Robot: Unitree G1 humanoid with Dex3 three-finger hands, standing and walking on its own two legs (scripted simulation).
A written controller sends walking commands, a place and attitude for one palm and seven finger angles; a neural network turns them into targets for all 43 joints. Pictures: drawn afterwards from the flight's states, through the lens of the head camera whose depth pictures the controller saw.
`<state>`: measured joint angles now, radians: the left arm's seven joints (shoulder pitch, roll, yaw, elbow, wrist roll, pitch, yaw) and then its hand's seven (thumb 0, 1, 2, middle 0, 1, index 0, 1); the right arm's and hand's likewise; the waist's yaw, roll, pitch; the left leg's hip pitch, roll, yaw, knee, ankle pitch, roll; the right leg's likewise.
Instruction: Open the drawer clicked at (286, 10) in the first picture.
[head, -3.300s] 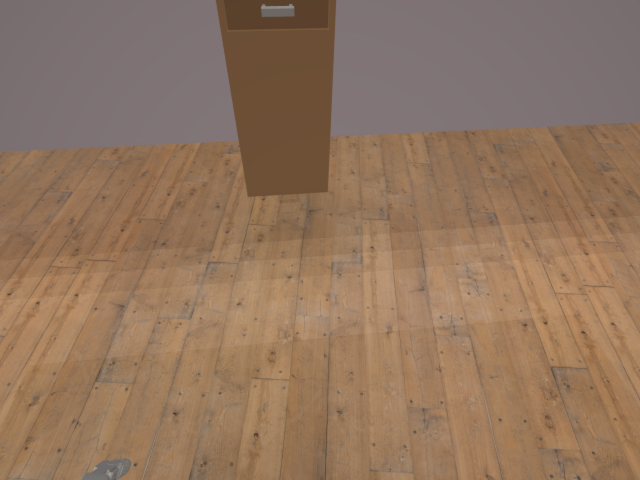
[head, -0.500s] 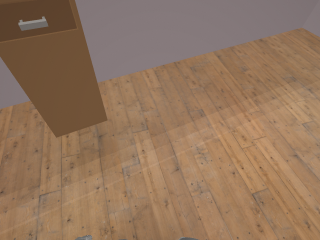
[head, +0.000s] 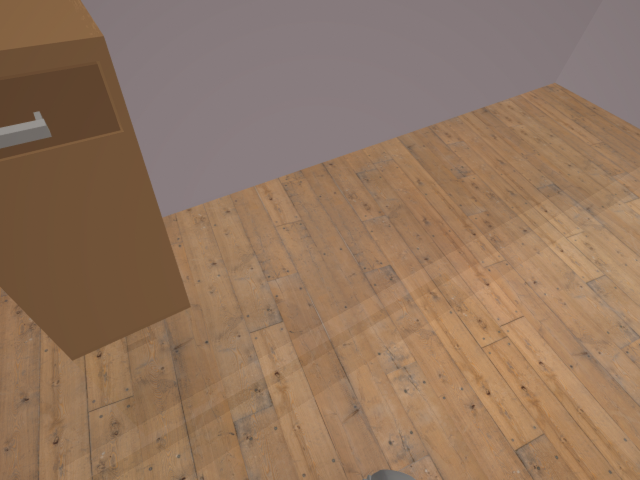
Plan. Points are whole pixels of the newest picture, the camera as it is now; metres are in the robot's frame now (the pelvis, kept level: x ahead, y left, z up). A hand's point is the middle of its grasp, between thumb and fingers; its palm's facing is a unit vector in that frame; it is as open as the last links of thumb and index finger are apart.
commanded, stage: walk to a spot facing it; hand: left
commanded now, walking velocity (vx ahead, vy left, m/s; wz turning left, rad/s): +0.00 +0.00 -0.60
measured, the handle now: (12, 128) +0.60 +0.59 +0.04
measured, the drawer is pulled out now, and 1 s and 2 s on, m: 0.00 0.00 0.00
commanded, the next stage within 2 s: turn to face it in 0.10 s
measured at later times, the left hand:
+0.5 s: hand (251, 409) +0.24 +0.12 -0.16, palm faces -0.10 -0.98 -0.20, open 7.3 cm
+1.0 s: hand out of the picture +0.14 +0.23 -0.16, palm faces +0.26 -0.93 -0.28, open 7.3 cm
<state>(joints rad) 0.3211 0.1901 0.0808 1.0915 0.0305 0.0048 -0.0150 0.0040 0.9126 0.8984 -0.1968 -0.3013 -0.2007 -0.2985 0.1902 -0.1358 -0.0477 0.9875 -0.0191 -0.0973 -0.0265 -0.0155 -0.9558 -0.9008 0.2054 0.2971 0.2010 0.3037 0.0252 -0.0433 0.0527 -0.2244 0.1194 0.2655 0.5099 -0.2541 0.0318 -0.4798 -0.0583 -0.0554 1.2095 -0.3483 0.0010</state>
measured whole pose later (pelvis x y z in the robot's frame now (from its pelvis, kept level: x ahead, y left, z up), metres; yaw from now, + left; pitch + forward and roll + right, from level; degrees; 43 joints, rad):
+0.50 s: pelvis +0.10 -0.03 -0.01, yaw -4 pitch -1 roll +0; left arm 0.08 0.13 0.03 0.97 0.03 -0.01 0.03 0.00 0.91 0.90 -0.20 -0.30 -0.20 -0.30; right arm 0.31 -0.14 -0.04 1.07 -0.01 0.05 0.00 0.01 -0.91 -0.90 0.20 0.30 0.19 0.30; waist -0.06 0.03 0.07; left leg -0.39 0.11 0.08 1.05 -0.52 -0.05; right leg -0.31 -0.08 -0.21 0.57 -0.24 -0.04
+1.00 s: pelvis +0.10 -0.01 +0.00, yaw +13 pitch +1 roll -1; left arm 0.15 0.26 0.10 0.95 0.01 0.06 0.02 0.00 0.91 0.90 -0.19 -0.30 -0.20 -0.30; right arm 0.24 -0.20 -0.06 0.95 -0.02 0.02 0.00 0.01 -0.90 -0.90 0.20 0.30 0.20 0.30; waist -0.03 0.00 0.06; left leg -0.30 -0.02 0.00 0.46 -0.18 0.04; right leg -0.45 -0.07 -0.01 0.97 -0.41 0.10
